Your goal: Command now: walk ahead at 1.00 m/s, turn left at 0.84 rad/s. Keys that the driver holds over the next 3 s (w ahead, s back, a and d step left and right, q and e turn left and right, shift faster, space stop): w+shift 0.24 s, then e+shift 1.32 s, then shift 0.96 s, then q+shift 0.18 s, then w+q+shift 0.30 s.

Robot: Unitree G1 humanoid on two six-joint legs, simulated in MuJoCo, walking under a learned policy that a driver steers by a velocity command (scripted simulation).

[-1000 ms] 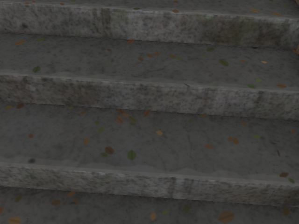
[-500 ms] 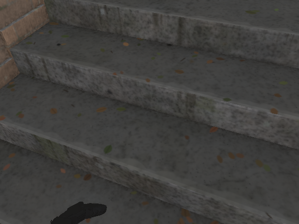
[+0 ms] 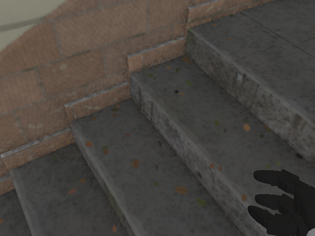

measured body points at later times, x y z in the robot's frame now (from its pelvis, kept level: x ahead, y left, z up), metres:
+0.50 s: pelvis +0.38 -0.01 +0.06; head +0.39 -0.01 +0.51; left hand +0.59 +0.17 +0.00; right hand +0.44 -0.24 -0.09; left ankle +0.25 +0.09 -0.67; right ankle +0.50 -0.09 -0.56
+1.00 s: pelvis +0.58 -0.02 +0.16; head +0.61 -0.03 +0.61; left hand +0.86 +0.16 +0.09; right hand +0.67 -0.32 +0.09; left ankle +0.71 +0.06 -0.56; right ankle +0.48 -0.09 -0.44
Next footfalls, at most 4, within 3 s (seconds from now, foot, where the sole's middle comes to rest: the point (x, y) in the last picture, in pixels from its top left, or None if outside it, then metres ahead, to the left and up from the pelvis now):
0.14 left None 0.27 0.10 -0.75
0.50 right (191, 216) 0.54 -0.09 -0.60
0.90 left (160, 169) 0.75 0.04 -0.60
1.36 right None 0.44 -0.16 -0.60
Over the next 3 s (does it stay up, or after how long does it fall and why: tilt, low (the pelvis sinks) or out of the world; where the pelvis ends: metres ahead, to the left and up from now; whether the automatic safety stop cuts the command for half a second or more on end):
stays up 0.62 -0.21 0.26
